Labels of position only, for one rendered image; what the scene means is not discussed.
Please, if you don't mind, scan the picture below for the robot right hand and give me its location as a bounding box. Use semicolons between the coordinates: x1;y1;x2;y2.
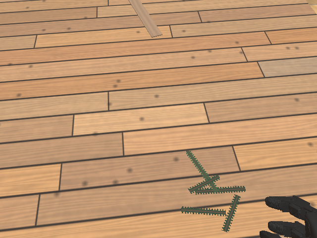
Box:
260;195;317;238

